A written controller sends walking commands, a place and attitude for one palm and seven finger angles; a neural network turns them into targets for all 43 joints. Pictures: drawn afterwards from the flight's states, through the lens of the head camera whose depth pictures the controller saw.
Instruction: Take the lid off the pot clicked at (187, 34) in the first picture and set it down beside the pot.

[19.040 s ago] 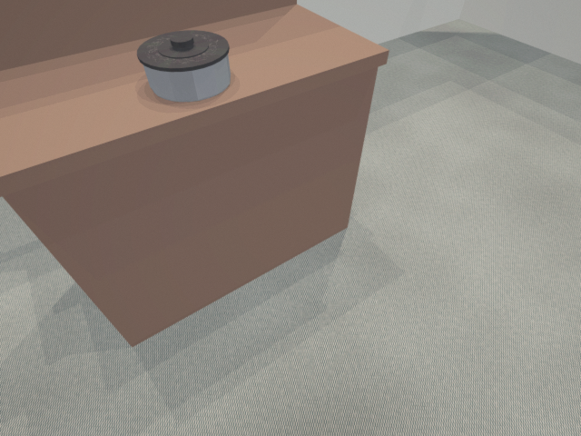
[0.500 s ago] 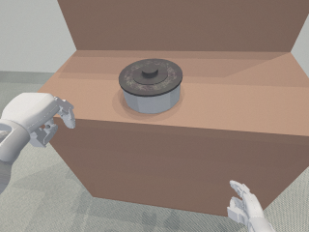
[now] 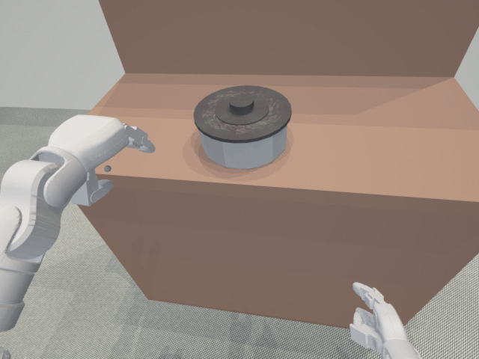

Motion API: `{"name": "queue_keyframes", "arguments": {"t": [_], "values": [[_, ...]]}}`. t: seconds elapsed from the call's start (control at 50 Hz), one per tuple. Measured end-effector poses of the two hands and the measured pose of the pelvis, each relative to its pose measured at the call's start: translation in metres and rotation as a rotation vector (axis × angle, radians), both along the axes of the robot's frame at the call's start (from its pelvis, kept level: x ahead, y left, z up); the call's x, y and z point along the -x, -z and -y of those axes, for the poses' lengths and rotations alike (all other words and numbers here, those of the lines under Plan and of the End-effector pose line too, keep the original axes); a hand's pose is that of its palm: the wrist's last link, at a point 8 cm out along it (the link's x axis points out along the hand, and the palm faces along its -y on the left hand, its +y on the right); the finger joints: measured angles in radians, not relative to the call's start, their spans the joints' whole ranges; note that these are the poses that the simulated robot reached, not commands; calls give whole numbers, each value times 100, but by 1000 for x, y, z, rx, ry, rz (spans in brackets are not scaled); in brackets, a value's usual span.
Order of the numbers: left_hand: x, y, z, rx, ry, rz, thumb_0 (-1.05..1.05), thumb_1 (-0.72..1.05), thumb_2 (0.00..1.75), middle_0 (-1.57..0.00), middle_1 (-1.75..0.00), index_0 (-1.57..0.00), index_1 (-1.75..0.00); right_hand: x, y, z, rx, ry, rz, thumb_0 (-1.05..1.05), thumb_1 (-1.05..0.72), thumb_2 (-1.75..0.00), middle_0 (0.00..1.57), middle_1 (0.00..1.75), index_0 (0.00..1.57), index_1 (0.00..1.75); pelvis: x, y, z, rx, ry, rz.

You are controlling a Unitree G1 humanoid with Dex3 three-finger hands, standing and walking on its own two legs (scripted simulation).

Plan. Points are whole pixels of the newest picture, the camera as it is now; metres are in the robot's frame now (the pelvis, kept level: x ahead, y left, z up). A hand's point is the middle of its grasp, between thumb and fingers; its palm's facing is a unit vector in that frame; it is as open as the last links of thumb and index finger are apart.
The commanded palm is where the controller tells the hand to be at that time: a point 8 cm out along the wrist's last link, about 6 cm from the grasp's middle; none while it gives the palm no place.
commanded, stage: move the open hand above the knob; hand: left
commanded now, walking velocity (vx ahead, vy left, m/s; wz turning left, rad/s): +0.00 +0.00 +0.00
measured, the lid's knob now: (241, 102) +0.57 +0.08 +0.15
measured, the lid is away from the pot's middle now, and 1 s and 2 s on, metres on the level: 0.00 0.00 0.00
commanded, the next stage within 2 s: none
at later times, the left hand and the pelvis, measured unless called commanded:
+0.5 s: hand (133, 138) +0.36 +0.21 +0.21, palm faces -0.08 -0.09 -0.99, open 10.3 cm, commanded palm +0.34 +0.20 +0.29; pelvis +0.01 +0.00 +0.00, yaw +1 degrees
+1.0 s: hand (200, 106) +0.44 +0.13 +0.22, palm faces -0.12 +0.00 -0.99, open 10.2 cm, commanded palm +0.43 +0.14 +0.29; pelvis +0.04 -0.02 +0.00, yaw +0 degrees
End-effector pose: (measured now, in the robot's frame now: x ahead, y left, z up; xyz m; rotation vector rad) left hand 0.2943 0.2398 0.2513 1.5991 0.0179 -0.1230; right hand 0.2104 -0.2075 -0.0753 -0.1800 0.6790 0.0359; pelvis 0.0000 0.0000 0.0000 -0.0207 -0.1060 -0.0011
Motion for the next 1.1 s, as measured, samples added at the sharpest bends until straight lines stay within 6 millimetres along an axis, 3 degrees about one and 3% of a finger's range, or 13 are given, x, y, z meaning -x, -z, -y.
{"name": "queue_keyframes", "arguments": {"t": [0.12, 0.18, 0.28, 0.34, 0.42, 0.48, 0.6, 0.74, 0.8, 0.9, 0.96, 1.04, 1.1], "values": [[-5, -32, -20, 70, -98, 89, 0, -40, 166, -87, -8, -87, -8, -1, 0, -2, -21, -4, 5, 2, -90, -89, 21, 30, 20, 30, 0, 0, -1, -1, -5, -14], [-8, -14, -16, 105, -114, 25, 0, -40, 165, -86, -8, -87, -8, -2, 1, -2, -32, -10, 2, 2, -90, -90, 20, 30, 20, 30, -1, 0, -2, -1, -9, -15], [-15, 10, 18, 42, 14, -61, 0, -40, 165, -86, -8, -87, -8, -5, -1, -2, 6, -23, 11, 2, -90, -90, 21, 30, 20, 30, 0, 1, -1, -1, -23, 2], [-27, -11, 23, -7, 40, -3, 0, -40, 164, -87, -8, -87, -8, -7, -1, -2, 20, -22, 12, 2, -90, -90, 21, 30, 20, 30, 0, 1, 0, -1, -27, 1], [-47, -37, 6, 78, -69, 67, 0, -40, 164, -87, -8, -87, -8, -5, 0, 1, -9, -10, -10, 2, -90, -89, 20, 30, 20, 30, -2, 0, 2, -2, -21, -18], [-50, -26, 12, 115, -96, 29, 0, -40, 164, -86, -8, -86, -8, -2, 3, 4, -40, -8, -26, 2, -90, -90, 20, 30, 20, 30, -6, -1, 1, -3, -18, -28], [-56, 10, 64, 25, 80, -86, 0, -40, 164, -86, -8, -86, -8, -4, 8, 7, -19, -6, -44, 2, -90, -90, 21, 30, 20, 30, -12, -1, 2, -9, -20, -13], [-96, -41, 56, 84, -27, 52, 0, -40, 164, -87, -8, -87, -8, -2, 14, 14, -35, 10, -79, 2, -90, -90, 20, 30, 20, 30, -18, -3, 8, -13, -14, -44], [-102, -29, 63, 111, -64, 3, 0, -40, 164, -86, -8, -86, -8, -1, 18, 18, -62, 10, -113, 2, -90, -90, 20, 30, 20, 30, -24, -4, 10, -14, -14, -57], [-109, 9, 101, 40, 45, -125, 0, -40, 164, -86, -8, -86, -8, -4, 21, 27, -45, 24, -125, 2, -90, -90, 20, 30, 20, 30, -32, -4, 13, -19, -15, -48], [-123, -5, 112, 2, 86, -86, 0, -40, 164, -87, -8, -87, -8, -8, 19, 32, -22, 41, -109, 2, -90, -90, 20, 30, 20, 30, -36, -4, 17, -22, -12, -46], [-149, -37, 103, 88, -7, -8, 0, -40, 164, -87, -8, -87, -8, -10, 20, 40, -30, 55, -125, 2, -90, -90, 20, 30, 20, 30, -43, -5, 21, -25, -5, -69], [-159, -34, 97, 117, -83, -35, 0, -40, 164, -86, -8, -86, -8, -10, 22, 46, -47, 61, -157, 1, -90, -90, 20, 30, 20, 30, -49, -6, 24, -26, -4, -87]]}}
